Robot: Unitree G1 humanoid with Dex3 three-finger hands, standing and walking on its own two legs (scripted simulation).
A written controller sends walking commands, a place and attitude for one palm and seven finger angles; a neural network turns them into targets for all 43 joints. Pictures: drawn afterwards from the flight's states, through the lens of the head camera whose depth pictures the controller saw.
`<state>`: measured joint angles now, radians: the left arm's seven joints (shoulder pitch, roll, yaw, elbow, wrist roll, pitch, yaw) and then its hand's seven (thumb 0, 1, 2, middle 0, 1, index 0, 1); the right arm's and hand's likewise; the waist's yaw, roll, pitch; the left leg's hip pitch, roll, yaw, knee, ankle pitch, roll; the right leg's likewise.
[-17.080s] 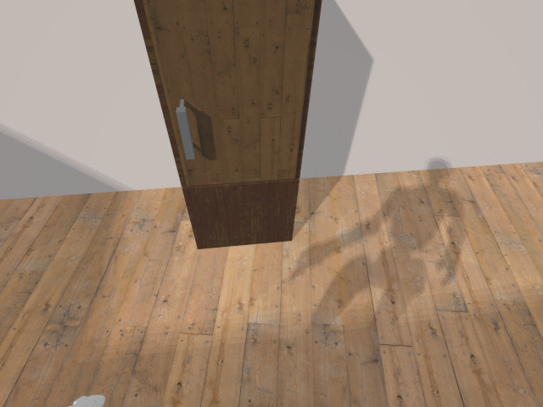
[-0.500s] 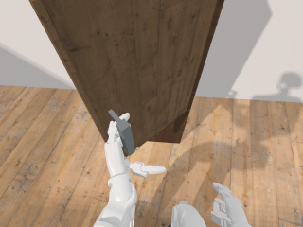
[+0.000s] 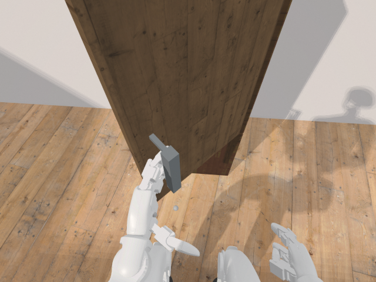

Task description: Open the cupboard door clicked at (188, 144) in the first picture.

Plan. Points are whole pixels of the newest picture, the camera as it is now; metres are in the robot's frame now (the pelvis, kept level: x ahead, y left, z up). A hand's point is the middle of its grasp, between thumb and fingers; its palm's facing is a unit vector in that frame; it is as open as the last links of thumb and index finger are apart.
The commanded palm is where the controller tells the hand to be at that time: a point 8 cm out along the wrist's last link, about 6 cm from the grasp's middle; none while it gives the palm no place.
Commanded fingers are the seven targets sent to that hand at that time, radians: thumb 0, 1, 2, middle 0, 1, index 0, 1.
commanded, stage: slide the hand sideways off the handle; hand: left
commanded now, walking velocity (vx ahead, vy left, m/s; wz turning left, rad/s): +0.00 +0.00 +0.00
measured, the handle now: (165, 165) +0.35 +0.07 +0.03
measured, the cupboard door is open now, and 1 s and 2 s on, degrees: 46 46 46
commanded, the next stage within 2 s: draw the hand back to the body in 0.74 s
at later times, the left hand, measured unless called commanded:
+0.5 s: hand (148, 226) +0.23 +0.09 +0.03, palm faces -0.05 -1.00 -0.02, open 16.3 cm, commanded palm +0.20 +0.15 +0.03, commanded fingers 0.00 -0.50 0.30 -0.15 -0.30 -0.15 -0.30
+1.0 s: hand (121, 236) +0.20 +0.12 +0.06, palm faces -0.07 -1.00 -0.04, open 16.3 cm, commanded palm +0.17 +0.19 +0.07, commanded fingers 0.00 -0.50 0.30 -0.15 -0.30 -0.15 -0.30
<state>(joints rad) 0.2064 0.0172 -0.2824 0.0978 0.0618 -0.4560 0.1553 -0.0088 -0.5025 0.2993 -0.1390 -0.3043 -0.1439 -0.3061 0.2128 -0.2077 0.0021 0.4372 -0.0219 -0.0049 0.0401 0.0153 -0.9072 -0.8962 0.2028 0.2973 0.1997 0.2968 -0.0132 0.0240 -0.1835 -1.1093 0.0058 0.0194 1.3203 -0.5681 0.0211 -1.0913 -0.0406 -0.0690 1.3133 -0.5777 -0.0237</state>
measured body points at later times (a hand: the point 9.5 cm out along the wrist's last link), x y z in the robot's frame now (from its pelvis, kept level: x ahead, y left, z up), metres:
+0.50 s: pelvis +0.01 -0.01 -0.01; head +0.11 -0.01 +0.43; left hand +0.22 +0.14 +0.04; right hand +0.21 -0.23 -0.09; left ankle +0.03 +0.11 -0.61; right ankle +0.03 -0.11 -0.61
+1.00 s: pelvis +0.00 -0.01 -0.01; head +0.08 -0.01 +0.44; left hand +0.20 +0.18 +0.06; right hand +0.20 -0.24 -0.09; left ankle +0.03 +0.11 -0.61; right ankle +0.03 -0.11 -0.61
